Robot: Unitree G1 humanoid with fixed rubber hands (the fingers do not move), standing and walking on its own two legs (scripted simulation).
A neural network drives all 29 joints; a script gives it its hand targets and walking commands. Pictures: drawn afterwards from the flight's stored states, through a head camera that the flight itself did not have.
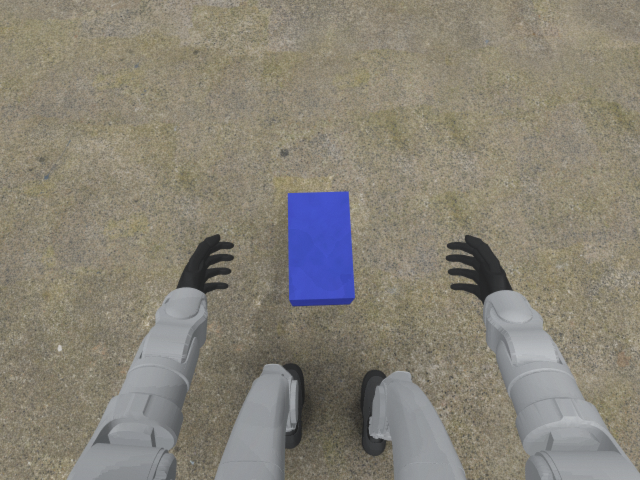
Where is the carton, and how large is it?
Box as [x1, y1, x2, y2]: [288, 191, 354, 305]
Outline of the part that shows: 348,191 288,193 289,300 292,305 347,304 354,298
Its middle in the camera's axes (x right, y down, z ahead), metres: +0.00 +0.04 +1.06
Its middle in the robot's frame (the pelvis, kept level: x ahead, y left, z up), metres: +0.51 +0.02 -0.62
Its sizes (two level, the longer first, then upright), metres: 0.284 0.163 0.152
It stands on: the floor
